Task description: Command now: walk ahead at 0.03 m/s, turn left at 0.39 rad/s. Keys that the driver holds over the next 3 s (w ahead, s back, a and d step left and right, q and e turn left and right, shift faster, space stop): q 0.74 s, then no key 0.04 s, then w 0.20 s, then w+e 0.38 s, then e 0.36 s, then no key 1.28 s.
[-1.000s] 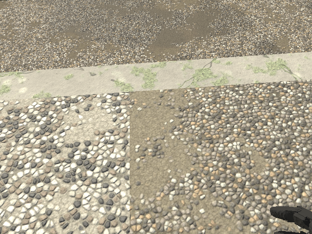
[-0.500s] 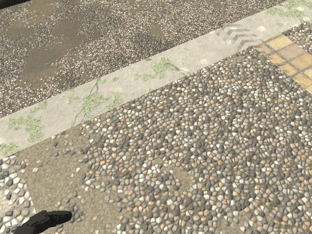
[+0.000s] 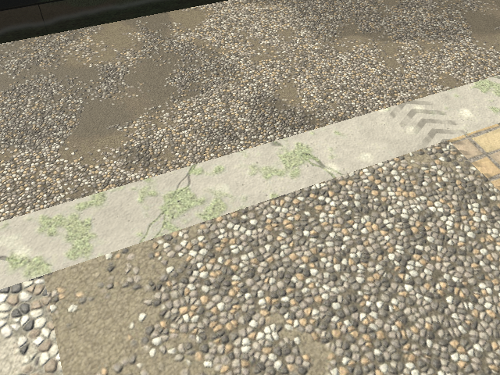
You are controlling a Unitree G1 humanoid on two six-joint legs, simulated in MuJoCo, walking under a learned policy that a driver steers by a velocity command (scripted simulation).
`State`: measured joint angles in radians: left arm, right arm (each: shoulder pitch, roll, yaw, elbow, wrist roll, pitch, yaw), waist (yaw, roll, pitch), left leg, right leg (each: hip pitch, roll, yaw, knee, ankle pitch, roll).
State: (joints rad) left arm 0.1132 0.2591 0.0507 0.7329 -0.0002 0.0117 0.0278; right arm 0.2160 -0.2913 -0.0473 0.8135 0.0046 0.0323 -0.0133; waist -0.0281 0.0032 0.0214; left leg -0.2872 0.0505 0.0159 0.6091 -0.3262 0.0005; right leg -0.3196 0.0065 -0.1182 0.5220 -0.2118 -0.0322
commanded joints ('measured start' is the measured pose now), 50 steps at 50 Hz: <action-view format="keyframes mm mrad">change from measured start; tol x32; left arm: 1 8 81 35 -79 19 -8 13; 50 -18 163 56 8 -14 -71 -46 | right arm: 1 22 -274 -70 -68 -1 -10 -5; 50 60 -139 -42 -179 -12 -89 -3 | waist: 1 53 278 -34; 19 50 168 -112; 22 5 -238 -120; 50 6 129 21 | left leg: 1 129 261 -414 -250 526 220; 19 94 67 -454 -149 376 135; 22 -280 -130 -187 393 -355 -27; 26 -318 -68 -157 610 -125 -87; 41 194 -68 42 -191 129 29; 44 332 347 -637 -399 -165 346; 50 261 176 -315 -490 -60 194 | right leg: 1 -163 23 -6 220 -131 50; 6 -324 11 196 548 -261 83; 19 121 37 171 -181 79 68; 22 248 -439 632 -222 439 -244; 32 316 -287 227 -220 362 -207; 39 234 -313 145 -142 382 -163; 43 -404 -24 -12 433 -479 59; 50 -421 -106 143 461 34 36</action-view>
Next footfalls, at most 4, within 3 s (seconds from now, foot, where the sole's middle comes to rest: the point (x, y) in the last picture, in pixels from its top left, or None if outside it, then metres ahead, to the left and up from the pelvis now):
0.40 right None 0.09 -0.12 -0.77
0.84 left None -0.02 0.13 -0.77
1.38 right None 0.38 0.05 -0.77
1.86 left None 0.48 0.28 -0.77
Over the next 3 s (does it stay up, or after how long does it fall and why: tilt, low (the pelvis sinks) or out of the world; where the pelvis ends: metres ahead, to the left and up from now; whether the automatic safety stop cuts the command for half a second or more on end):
stays up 0.43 0.13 0.01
